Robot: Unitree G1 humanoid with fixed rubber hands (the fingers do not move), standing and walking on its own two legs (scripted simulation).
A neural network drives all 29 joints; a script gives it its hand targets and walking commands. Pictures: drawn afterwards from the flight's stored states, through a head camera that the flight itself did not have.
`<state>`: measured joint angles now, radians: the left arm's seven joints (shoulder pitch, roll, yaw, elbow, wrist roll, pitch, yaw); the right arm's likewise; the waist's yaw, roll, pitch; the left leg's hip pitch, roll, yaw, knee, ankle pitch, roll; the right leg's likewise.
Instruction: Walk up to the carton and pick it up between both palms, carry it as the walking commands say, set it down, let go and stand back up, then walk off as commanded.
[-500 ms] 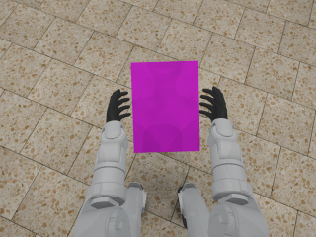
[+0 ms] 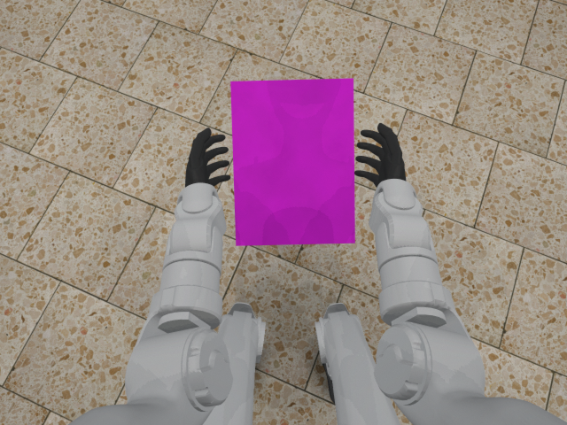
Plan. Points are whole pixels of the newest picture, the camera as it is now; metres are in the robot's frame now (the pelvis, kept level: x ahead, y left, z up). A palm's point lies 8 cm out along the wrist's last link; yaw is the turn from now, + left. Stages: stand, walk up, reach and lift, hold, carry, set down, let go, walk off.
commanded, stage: set down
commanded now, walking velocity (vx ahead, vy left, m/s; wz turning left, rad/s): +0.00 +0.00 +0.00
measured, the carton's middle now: (292, 167) +0.50 +0.00 -0.18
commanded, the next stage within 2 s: none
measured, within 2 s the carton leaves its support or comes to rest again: neither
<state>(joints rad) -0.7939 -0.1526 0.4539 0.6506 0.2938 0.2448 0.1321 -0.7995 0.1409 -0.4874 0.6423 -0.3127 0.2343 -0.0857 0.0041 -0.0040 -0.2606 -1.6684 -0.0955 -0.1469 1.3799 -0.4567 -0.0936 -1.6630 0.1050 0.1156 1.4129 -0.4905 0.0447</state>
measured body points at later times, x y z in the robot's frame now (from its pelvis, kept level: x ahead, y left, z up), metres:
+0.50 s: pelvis -0.02 +0.00 -0.07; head +0.25 +0.00 +0.29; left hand +0.47 +0.13 -0.16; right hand +0.47 -0.14 -0.16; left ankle +0.07 +0.15 -0.56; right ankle +0.06 -0.13 -0.56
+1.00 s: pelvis -0.03 +0.01 -0.14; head +0.28 +0.00 +0.18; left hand +0.49 +0.13 -0.25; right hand +0.50 -0.14 -0.25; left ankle +0.07 +0.15 -0.56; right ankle +0.06 -0.13 -0.56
